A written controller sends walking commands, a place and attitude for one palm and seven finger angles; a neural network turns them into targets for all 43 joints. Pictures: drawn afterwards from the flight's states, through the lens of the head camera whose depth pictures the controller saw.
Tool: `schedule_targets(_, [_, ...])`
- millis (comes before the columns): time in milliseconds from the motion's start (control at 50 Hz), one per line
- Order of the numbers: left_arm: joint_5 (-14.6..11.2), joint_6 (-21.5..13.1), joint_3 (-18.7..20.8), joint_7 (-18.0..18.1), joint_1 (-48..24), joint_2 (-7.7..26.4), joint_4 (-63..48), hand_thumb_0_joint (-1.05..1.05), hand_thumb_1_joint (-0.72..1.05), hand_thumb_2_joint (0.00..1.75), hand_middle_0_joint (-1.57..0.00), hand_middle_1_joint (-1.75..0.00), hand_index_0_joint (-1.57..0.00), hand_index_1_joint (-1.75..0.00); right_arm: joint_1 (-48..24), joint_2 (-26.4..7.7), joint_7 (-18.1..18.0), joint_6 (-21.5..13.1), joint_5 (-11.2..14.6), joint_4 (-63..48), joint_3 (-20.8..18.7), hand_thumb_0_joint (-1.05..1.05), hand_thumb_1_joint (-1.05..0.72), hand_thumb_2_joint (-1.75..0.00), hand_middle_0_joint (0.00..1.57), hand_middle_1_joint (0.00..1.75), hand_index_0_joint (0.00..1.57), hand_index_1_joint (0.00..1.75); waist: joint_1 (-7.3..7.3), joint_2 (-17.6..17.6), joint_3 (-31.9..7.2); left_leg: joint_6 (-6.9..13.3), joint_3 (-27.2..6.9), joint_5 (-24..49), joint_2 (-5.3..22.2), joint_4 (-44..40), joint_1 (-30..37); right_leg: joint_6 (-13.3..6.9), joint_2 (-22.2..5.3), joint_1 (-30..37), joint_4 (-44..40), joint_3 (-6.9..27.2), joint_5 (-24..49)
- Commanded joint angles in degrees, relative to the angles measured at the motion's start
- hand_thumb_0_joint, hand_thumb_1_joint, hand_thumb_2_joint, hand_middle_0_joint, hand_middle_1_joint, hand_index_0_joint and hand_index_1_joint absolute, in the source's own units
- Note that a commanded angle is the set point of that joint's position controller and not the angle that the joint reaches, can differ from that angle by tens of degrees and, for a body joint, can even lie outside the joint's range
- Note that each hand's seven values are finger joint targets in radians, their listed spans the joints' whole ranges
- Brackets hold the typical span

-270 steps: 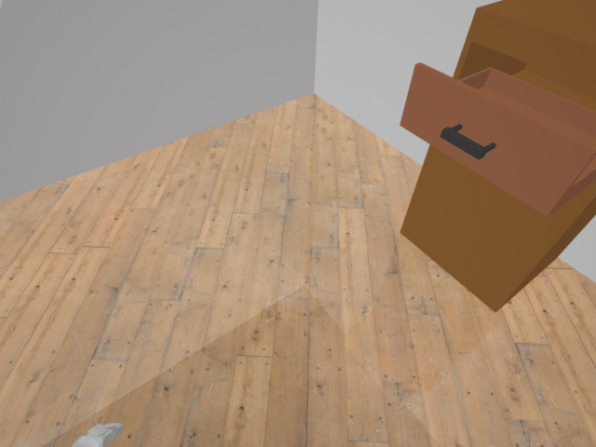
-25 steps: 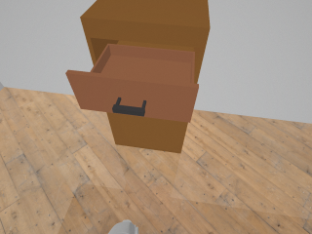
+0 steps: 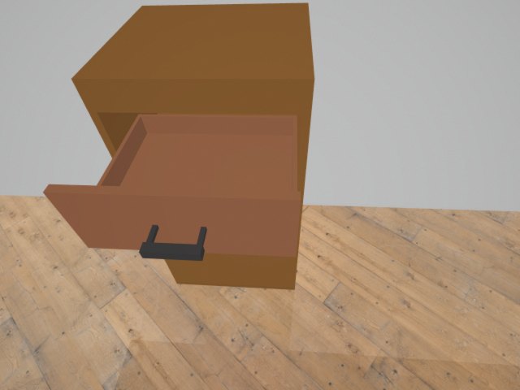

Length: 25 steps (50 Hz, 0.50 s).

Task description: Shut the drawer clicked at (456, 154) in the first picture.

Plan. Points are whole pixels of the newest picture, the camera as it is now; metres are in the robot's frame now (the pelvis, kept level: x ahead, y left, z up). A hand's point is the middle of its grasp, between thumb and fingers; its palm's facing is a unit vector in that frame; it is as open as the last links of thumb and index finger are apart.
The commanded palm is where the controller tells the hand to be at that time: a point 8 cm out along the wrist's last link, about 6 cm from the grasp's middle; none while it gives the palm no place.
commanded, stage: come to a stop and stand still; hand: left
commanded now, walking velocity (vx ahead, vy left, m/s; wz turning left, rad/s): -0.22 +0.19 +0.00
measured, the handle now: (175, 241) +0.37 +0.18 -0.01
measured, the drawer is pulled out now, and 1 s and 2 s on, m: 0.24 0.24 0.24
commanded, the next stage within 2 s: look again from close up in 1.34 s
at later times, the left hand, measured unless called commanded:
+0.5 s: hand out of the picture -0.05 +0.25 -0.17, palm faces +0.11 -0.97 -0.20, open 7.4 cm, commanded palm none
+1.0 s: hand out of the picture -0.05 +0.17 -0.15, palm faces +0.04 -0.97 -0.24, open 7.2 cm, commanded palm none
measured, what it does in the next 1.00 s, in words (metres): steps on the spot: left foot, then right foot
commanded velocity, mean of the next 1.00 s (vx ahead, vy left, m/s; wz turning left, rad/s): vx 0.04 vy -0.04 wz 0.00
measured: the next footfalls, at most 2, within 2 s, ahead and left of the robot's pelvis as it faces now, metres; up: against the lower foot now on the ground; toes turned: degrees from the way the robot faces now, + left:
left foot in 0.38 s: -0.05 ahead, +0.16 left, +0.00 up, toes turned +5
right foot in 0.88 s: -0.06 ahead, -0.10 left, +0.00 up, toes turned -2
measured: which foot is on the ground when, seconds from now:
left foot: up 0.00-0.36, down 0.38-0.90, up 0.92-1.00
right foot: down 0.00-0.40, up 0.42-0.86, down 0.88-1.00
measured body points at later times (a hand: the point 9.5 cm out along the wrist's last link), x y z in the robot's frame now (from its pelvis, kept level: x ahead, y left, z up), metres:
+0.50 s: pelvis -0.07 +0.05 +0.01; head -0.09 +0.08 +0.46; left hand -0.05 +0.30 -0.15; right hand -0.04 -0.18 -0.13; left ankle -0.09 +0.16 -0.73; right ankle +0.01 -0.09 -0.68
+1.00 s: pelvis -0.08 -0.01 +0.01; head -0.07 -0.03 +0.46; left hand -0.05 +0.22 -0.13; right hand -0.13 -0.23 -0.16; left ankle -0.09 +0.14 -0.71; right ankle -0.10 -0.10 -0.73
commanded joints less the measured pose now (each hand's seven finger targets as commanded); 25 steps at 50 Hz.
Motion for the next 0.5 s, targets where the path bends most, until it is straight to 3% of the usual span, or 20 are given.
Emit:
schedule_targets(0, [-0.2, 0.2, 2.1, 1.0, 6.0, 10.7, -0.7, 0.00, 0.90, 0.90, -0.20, -0.30, -0.20, -0.30, 3.3, -2.9, -0.3, 1.5, 0.0, -2.7, -1.3, 0.00, -0.90, -0.90, 0.20, 0.30, 0.20, 0.30, 2.27, -15.2, -3.6, -0.5, -3.7, -11.4, -0.2, 13.3, -7.5, -9.3, -18.1, 8.0, -15.7, 17.0, 37.8])
schedule_targets(40, [0.0, 0.5, 2.4, 1.7, 5.4, 10.1, -1.1, 0.00, 0.90, 0.90, -0.20, -0.30, -0.20, -0.30, 2.2, -3.5, -0.4, 1.9, 0.1, -3.1, -1.6, 0.00, -0.90, -0.90, 0.20, 0.30, 0.20, 0.30, 2.92, -11.9, -4.6, -0.7, -7.5, -11.5, -0.6, 22.4, -12.3, -11.2, -18.6, 11.7, -13.7, 15.7, 44.7])
schedule_targets(60, [0.1, 0.7, 2.8, 1.9, 5.0, 10.4, -1.5, 0.00, 0.90, 0.90, -0.20, -0.30, -0.20, -0.30, 2.0, -3.6, -0.3, 2.1, 0.0, -3.5, -1.9, 0.00, -0.90, -0.90, 0.20, 0.30, 0.20, 0.30, 3.07, -10.4, -5.9, -1.0, -8.4, -10.7, -1.2, 25.9, -14.4, -11.2, -18.1, 14.0, -12.5, 14.4, 46.4])
schedule_targets(80, [0.0, 0.9, 3.2, 2.2, 4.7, 10.9, -1.8, 0.00, 0.90, 0.90, -0.20, -0.30, -0.20, -0.30, 1.6, -4.2, -0.3, 2.4, 0.1, -3.8, -2.1, 0.00, -0.90, -0.90, 0.20, 0.30, 0.20, 0.30, 3.40, -8.4, -7.4, -1.3, -8.7, -10.5, -1.3, 27.9, -15.5, -11.8, -18.9, 15.6, -11.9, 14.1, 46.7])
schedule_targets(100, [0.1, 0.9, 3.5, 2.4, 4.6, 11.0, -2.5, 0.00, 0.90, 0.90, -0.20, -0.30, -0.20, -0.30, 0.6, -4.1, -0.1, 2.7, -0.1, -4.5, -2.2, 0.00, -0.90, -0.90, 0.20, 0.30, 0.20, 0.30, 3.50, -7.2, -7.8, -1.7, -9.4, -9.3, -1.6, 29.5, -16.0, -11.2, -18.3, 15.2, -11.9, 13.4, 45.5])
schedule_targets(120, [0.2, 1.0, 3.6, 2.5, 3.8, 11.1, -3.0, 0.00, 0.90, 0.90, -0.20, -0.30, -0.20, -0.30, 0.5, -4.2, 0.1, 3.1, -0.2, -5.1, -2.4, 0.00, -0.90, -0.90, 0.20, 0.30, 0.20, 0.30, 3.17, -7.6, -8.4, -2.0, -9.8, -8.2, -1.7, 30.4, -16.2, -11.0, -18.1, 14.7, -12.5, 12.9, 42.1])
schedule_targets(180, [0.4, 1.5, 3.7, 2.4, 1.4, 11.1, -4.2, 0.00, 0.90, 0.90, -0.20, -0.30, -0.20, -0.30, 0.8, -3.8, 0.6, 3.5, -0.2, -5.9, -2.5, 0.00, -0.90, -0.90, 0.20, 0.30, 0.20, 0.30, 2.64, -9.9, -8.7, -2.3, -8.8, -6.2, -1.4, 26.8, -13.8, -9.8, -16.5, 11.2, -15.6, 11.3, 26.1])
schedule_targets(260, [1.2, 2.2, 3.9, 1.7, -0.2, 11.5, -5.4, 0.00, 0.90, 0.90, -0.20, -0.30, -0.20, -0.30, 1.3, -3.5, 1.2, 2.4, -0.3, -6.7, -2.1, 0.00, -0.90, -0.90, 0.20, 0.30, 0.20, 0.30, 2.62, -14.6, -7.3, -1.2, -6.1, -5.9, -1.8, 13.6, -8.6, -7.5, -13.7, 6.6, -20.9, 12.5, -2.1])
schedule_targets(300, [1.1, 2.7, 3.6, 1.4, -1.5, 11.4, -5.3, 0.00, 0.90, 0.90, -0.20, -0.30, -0.20, -0.30, 5.1, -3.0, 1.3, 1.7, -0.2, -5.6, -1.7, 0.00, -0.90, -0.90, 0.20, 0.30, 0.20, 0.30, 0.78, -14.7, -6.9, -0.4, -3.5, -3.2, -3.0, 2.3, -0.7, -5.0, -11.1, 0.6, -21.8, 11.7, -13.0])
schedule_targets(320, [0.8, 3.0, 3.5, 1.3, -2.5, 10.9, -5.0, 0.00, 0.90, 0.90, -0.20, -0.30, -0.20, -0.30, 9.0, -2.6, 1.1, 1.4, -0.2, -4.1, -1.5, 0.00, -0.90, -0.90, 0.20, 0.30, 0.20, 0.30, -1.37, -14.2, -6.7, 0.0, -2.4, 0.9, -3.6, -5.6, 5.4, -2.5, -9.3, -3.3, -20.5, 10.3, -18.3])
schedule_targets(340, [0.2, 3.3, 2.7, 1.1, -2.5, 8.7, -4.8, 0.00, 0.90, 0.90, -0.20, -0.30, -0.20, -0.30, 11.2, -3.8, 0.9, 0.9, -0.5, -3.3, -1.4, 0.00, -0.90, -0.90, 0.20, 0.30, 0.20, 0.30, -2.29, -8.0, -5.8, 0.2, -5.6, 0.8, -2.0, -12.7, 7.2, 0.0, -6.0, -6.0, -14.2, 7.5, -20.5])
schedule_targets(360, [-0.6, 3.7, 1.8, 0.8, -0.9, 4.5, -5.1, 0.00, 0.90, 0.90, -0.20, -0.30, -0.20, -0.30, 9.3, -7.4, 0.6, 0.2, -1.3, -4.0, -1.9, 0.00, -0.90, -0.90, 0.20, 0.30, 0.20, 0.30, -1.62, 8.7, -1.8, 2.6, -20.7, -13.6, 7.7, -22.7, 0.5, 2.6, 0.1, -10.7, -2.1, 3.5, -19.0])
schedule_targets(380, [-0.6, 3.9, 1.5, 0.7, -0.5, 2.6, -5.5, 0.00, 0.90, 0.90, -0.20, -0.30, -0.20, -0.30, 3.9, -10.8, 0.2, 0.3, -1.6, -6.6, -2.4, 0.00, -0.90, -0.90, 0.20, 0.30, 0.20, 0.30, -0.88, 17.9, 4.0, 5.4, -30.4, -23.4, 16.8, -30.4, -11.5, 3.1, 3.5, -10.5, 7.1, 2.5, -15.2])
schedule_targets(400, [-0.6, 3.8, 2.2, 0.2, -1.5, 3.7, -5.6, 0.00, 0.90, 0.90, -0.20, -0.30, -0.20, -0.30, -1.7, -11.5, -0.2, 0.3, -2.0, -8.7, -1.8, 0.00, -0.90, -0.90, 0.20, 0.30, 0.20, 0.30, 0.68, 13.0, 8.0, 8.4, -31.2, -24.3, 18.6, -32.9, -21.1, 2.3, 1.6, -6.9, 11.9, 7.1, -11.2])
schedule_targets(420, [0.4, 4.4, 2.7, 0.0, 0.0, 4.8, -3.7, 0.00, 0.90, 0.90, -0.20, -0.30, -0.20, -0.30, -4.3, -10.2, -0.4, -0.3, -1.9, -8.5, -1.4, 0.00, -0.90, -0.90, 0.20, 0.30, 0.20, 0.30, 1.98, 13.3, 7.2, 5.4, -27.7, -19.6, 14.8, -32.4, -19.1, 2.4, 2.5, -7.1, 16.5, 9.3, -7.5])
schedule_targets(460, [0.5, 3.8, 3.1, -0.9, 5.3, 5.0, -1.4, 0.00, 0.90, 0.90, -0.20, -0.30, -0.20, -0.30, -4.4, -8.5, -0.8, -0.9, -1.3, -8.4, -1.0, 0.00, -0.90, -0.90, 0.20, 0.30, 0.20, 0.30, 3.28, 6.7, 7.0, 4.6, -20.7, -12.2, 11.3, -28.4, -13.4, 2.6, 4.3, -10.2, 24.3, 8.3, -3.7])
schedule_targets(480, [0.4, 3.4, 3.2, -1.2, 6.6, 5.0, -0.6, 0.00, 0.90, 0.90, -0.20, -0.30, -0.20, -0.30, -2.7, -8.0, -1.0, -1.5, -1.0, -7.8, -0.8, 0.00, -0.90, -0.90, 0.20, 0.30, 0.20, 0.30, 3.00, 4.7, 6.8, 4.5, -19.3, -8.5, 10.6, -27.5, -10.8, 2.6, 4.3, -11.9, 25.5, 8.3, -2.3])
